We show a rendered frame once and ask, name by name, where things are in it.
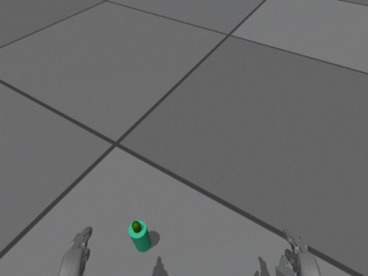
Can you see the left robot hand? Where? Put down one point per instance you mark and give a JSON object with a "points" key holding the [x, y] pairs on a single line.
{"points": [[74, 260]]}

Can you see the right robot hand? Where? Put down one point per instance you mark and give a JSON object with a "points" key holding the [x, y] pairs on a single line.
{"points": [[304, 263]]}

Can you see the bottle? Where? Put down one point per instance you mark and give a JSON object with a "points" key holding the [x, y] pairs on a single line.
{"points": [[140, 236]]}

